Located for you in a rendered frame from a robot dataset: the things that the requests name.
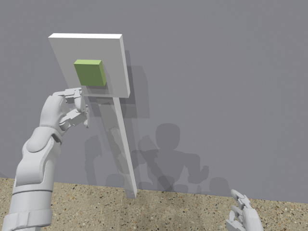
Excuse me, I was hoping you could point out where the left robot forearm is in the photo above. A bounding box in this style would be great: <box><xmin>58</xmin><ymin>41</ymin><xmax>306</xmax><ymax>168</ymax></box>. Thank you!
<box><xmin>1</xmin><ymin>127</ymin><xmax>63</xmax><ymax>231</ymax></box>

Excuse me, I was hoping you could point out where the robot right hand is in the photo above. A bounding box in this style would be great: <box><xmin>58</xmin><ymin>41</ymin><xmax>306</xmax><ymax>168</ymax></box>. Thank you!
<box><xmin>226</xmin><ymin>189</ymin><xmax>264</xmax><ymax>231</ymax></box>

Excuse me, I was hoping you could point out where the robot left hand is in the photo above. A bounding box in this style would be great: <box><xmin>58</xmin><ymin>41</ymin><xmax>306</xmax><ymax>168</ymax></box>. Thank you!
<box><xmin>39</xmin><ymin>88</ymin><xmax>90</xmax><ymax>136</ymax></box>

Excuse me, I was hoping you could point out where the button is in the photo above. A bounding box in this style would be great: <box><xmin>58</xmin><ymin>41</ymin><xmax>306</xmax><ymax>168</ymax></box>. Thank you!
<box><xmin>74</xmin><ymin>60</ymin><xmax>107</xmax><ymax>86</ymax></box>

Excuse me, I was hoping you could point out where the panel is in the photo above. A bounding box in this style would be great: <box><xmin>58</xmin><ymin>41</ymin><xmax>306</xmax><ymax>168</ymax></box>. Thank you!
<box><xmin>48</xmin><ymin>33</ymin><xmax>137</xmax><ymax>199</ymax></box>

